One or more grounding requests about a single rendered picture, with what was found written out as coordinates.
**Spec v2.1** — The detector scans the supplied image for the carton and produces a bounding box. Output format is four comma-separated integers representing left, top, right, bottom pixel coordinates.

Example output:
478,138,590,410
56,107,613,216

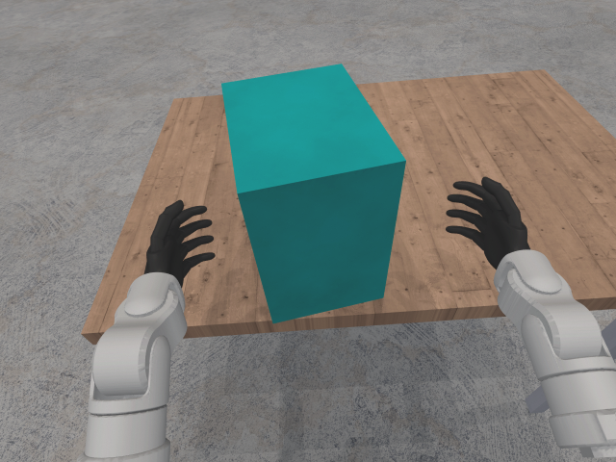
221,64,406,323

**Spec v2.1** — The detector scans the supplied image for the table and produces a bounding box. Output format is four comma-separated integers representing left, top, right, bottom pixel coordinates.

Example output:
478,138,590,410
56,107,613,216
81,69,616,413

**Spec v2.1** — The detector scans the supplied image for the left robot hand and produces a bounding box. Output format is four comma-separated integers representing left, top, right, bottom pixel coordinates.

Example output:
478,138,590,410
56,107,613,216
144,200,216,288

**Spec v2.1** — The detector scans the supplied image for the right robot hand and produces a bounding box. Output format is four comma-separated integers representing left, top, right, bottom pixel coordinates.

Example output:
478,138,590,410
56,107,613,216
446,177,530,269

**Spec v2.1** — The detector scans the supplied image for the left robot forearm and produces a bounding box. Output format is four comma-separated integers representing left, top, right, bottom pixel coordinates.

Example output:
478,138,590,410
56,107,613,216
77,272,188,462

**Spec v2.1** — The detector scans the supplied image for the right robot forearm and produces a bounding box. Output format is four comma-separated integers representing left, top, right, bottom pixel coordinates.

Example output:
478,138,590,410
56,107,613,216
494,249,616,458

